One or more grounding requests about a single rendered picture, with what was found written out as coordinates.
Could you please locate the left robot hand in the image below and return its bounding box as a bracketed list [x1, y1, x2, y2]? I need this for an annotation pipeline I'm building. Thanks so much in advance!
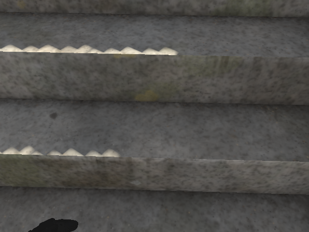
[28, 217, 78, 232]

